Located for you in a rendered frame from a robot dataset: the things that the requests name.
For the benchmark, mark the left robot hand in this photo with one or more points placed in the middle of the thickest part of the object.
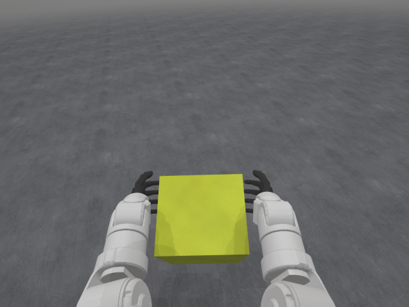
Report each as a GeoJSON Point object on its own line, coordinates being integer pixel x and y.
{"type": "Point", "coordinates": [141, 185]}

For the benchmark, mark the robot right forearm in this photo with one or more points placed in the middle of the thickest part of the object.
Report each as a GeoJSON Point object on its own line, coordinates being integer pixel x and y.
{"type": "Point", "coordinates": [284, 257]}

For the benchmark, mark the robot left upper arm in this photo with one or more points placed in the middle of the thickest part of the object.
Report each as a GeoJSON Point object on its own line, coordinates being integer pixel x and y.
{"type": "Point", "coordinates": [126, 292]}

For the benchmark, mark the robot left forearm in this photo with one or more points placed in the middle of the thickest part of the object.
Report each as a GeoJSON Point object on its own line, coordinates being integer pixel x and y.
{"type": "Point", "coordinates": [124, 252]}

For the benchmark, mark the robot right upper arm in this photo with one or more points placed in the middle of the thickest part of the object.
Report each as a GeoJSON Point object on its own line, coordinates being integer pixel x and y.
{"type": "Point", "coordinates": [288, 294]}

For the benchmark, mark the right robot hand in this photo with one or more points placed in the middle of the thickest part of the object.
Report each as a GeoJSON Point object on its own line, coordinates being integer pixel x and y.
{"type": "Point", "coordinates": [263, 184]}

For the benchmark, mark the carton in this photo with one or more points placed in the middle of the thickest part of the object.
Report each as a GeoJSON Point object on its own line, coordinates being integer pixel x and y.
{"type": "Point", "coordinates": [201, 219]}

